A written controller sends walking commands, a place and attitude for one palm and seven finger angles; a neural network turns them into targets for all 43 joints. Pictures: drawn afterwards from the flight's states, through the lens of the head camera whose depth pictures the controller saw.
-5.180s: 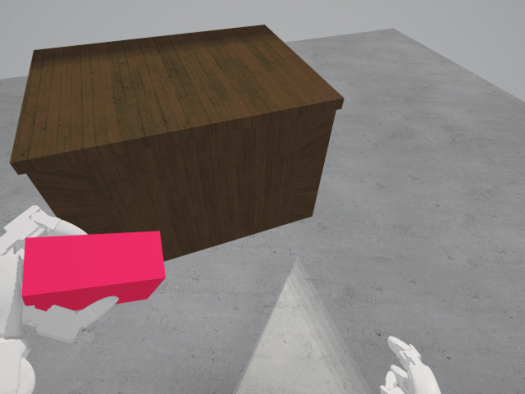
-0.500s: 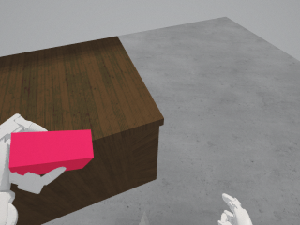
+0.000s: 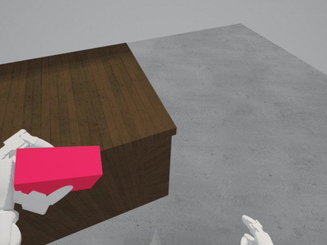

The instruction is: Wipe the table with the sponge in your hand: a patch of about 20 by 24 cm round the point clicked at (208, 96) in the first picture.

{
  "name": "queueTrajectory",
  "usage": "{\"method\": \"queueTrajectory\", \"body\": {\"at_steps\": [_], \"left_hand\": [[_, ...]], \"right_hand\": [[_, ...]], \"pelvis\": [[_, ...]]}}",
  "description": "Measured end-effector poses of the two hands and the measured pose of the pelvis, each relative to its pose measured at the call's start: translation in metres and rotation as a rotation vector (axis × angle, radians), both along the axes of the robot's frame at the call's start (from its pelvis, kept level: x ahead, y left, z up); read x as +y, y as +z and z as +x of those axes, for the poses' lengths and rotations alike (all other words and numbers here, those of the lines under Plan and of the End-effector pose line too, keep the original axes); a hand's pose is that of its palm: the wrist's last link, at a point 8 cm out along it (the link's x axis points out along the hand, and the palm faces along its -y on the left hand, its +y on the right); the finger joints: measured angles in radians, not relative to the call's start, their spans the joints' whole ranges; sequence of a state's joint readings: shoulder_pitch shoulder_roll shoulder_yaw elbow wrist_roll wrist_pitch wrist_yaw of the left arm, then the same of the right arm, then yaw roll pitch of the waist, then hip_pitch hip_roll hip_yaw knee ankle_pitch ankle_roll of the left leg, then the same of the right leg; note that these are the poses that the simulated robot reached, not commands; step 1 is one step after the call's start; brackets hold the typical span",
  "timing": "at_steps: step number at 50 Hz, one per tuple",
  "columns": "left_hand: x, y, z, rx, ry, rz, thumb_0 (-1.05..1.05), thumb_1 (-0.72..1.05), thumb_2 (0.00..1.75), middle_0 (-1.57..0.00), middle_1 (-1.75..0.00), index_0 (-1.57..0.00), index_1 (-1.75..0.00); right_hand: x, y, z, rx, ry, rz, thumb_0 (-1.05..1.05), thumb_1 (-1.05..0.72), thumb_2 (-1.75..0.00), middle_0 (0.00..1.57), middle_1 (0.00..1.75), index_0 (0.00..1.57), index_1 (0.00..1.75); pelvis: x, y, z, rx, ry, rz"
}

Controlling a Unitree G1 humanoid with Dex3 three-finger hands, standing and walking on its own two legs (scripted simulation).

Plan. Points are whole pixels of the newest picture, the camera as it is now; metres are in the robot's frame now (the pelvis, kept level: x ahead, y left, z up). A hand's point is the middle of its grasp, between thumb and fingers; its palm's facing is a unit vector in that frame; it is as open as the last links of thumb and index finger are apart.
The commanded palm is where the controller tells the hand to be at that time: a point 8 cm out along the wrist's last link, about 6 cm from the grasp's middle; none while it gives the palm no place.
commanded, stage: look again from close up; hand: left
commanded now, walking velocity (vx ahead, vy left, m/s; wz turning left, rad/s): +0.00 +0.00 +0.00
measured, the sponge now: (72, 170) +0.23 +0.20 +0.13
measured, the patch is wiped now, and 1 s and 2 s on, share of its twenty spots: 0.00 0.00 0.00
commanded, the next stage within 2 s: shuffle to correct the standing spot in 0.32 s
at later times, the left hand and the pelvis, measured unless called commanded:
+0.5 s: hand (18, 140) +0.27 +0.31 +0.16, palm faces +0.39 -0.84 -0.38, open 10.1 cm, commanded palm +0.20 +0.33 +0.17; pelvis +0.03 +0.05 +0.00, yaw -1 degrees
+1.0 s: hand (12, 139) +0.27 +0.32 +0.16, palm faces +0.39 -0.82 -0.41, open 10.0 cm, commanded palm +0.21 +0.36 +0.17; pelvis +0.06 +0.08 -0.02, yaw +1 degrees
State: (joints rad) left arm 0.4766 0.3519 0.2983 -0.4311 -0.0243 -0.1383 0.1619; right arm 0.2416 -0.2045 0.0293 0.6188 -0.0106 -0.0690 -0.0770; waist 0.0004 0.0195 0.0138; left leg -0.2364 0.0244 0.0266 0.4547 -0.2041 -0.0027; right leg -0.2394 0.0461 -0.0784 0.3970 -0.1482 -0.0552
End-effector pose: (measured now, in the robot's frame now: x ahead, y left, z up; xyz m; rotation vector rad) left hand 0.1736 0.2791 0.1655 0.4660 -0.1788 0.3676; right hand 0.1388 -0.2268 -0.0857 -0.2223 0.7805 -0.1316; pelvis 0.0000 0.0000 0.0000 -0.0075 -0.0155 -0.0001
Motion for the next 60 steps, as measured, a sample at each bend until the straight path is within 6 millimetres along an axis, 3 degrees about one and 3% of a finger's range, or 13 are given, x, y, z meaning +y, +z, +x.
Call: {"method": "queueTrajectory", "body": {"at_steps": [3, 6, 9, 13, 17, 22, 27, 35, 48, 60], "left_hand": [[0.026, 0.034, 0.018, -0.106, -0.019, 0.190, -0.02, -0.49, 0.99, -0.73, -1.34, -0.76, -1.34], [0.055, 0.052, 0.032, -0.204, 0.035, 0.164, -0.02, -0.49, 0.99, -0.73, -1.35, -0.75, -1.34], [0.048, 0.037, 0.033, -0.151, -0.007, 0.096, -0.02, -0.49, 0.99, -0.73, -1.35, -0.75, -1.34], [0.027, -0.005, 0.031, 0.018, -0.133, 0.024, -0.02, -0.49, 0.99, -0.73, -1.35, -0.75, -1.34], [0.037, -0.027, 0.035, 0.078, -0.147, -0.002, -0.02, -0.49, 0.99, -0.73, -1.35, -0.75, -1.34], [0.065, -0.009, 0.051, -0.047, -0.072, 0.027, -0.02, -0.49, 0.99, -0.73, -1.35, -0.75, -1.34], [0.070, 0.015, 0.062, -0.176, -0.074, 0.040, -0.02, -0.49, 0.99, -0.73, -1.35, -0.75, -1.34], [0.075, -0.002, 0.069, -0.088, -0.102, 0.030, -0.02, -0.49, 0.99, -0.73, -1.35, -0.75, -1.34], [0.085, 0.009, 0.060, -0.141, -0.061, 0.069, -0.02, -0.49, 1.00, -0.73, -1.35, -0.75, -1.34], [0.084, 0.001, 0.053, -0.121, -0.063, 0.054, -0.02, -0.49, 1.00, -0.73, -1.35, -0.75, -1.34]], "right_hand": [[0.007, -0.004, -0.003, 0.021, 0.060, -0.007, 0.01, -0.91, -0.90, 0.20, 0.30, 0.20, 0.30], [0.010, -0.004, -0.004, 0.028, 0.062, 0.020, 0.01, -0.91, -0.90, 0.20, 0.30, 0.21, 0.30], [0.014, 0.003, -0.004, -0.016, 0.015, 0.043, 0.01, -0.91, -0.90, 0.20, 0.30, 0.21, 0.30], [0.021, 0.011, -0.001, -0.041, -0.023, 0.014, 0.01, -0.91, -0.90, 0.20, 0.30, 0.21, 0.30], [0.032, 0.016, 0.008, -0.031, -0.007, -0.027, 0.01, -0.91, -0.90, 0.20, 0.30, 0.20, 0.30], [0.050, 0.020, 0.034, -0.049, 0.062, -0.036, 0.01, -0.91, -0.90, 0.20, 0.30, 0.20, 0.30], [0.068, 0.026, 0.067, -0.111, 0.097, -0.010, 0.01, -0.91, -0.90, 0.20, 0.30, 0.21, 0.30], [0.080, 0.026, 0.094, -0.150, 0.079, 0.008, 0.01, -0.91, -0.90, 0.20, 0.30, 0.21, 0.30], [0.076, 0.001, 0.078, -0.051, 0.068, 0.018, 0.01, -0.91, -0.90, 0.20, 0.30, 0.21, 0.30], [0.068, -0.005, 0.054, -0.023, 0.004, 0.000, 0.01, -0.91, -0.90, 0.20, 0.30, 0.20, 0.30]], "pelvis": [[-0.001, -0.002, -0.008, 0.000, 0.017, -0.007], [0.005, -0.002, -0.012, 0.004, -0.004, -0.005], [0.019, 0.000, -0.005, 0.010, -0.030, -0.003], [0.034, 0.001, 0.007, 0.017, -0.044, -0.001], [0.042, 0.000, 0.016, 0.014, -0.035, -0.001], [0.049, -0.002, 0.026, 0.010, -0.023, -0.006], [0.058, -0.003, 0.038, 0.021, -0.022, -0.017], [0.070, -0.010, 0.054, 0.023, -0.015, -0.018], [0.076, -0.018, 0.057, -0.001, 0.010, -0.025], [0.078, -0.020, 0.049, -0.007, -0.003, 0.004]]}}
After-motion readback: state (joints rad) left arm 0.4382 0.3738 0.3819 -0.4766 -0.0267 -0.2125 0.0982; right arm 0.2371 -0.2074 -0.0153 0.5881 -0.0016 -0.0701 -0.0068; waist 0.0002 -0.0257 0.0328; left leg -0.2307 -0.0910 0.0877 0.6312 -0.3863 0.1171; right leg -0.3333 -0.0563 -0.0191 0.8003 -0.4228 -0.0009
